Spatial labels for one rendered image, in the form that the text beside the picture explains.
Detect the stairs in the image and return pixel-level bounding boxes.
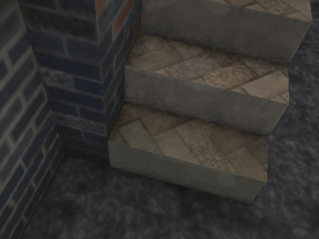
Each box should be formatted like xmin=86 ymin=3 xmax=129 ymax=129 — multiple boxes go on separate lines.
xmin=108 ymin=0 xmax=313 ymax=204

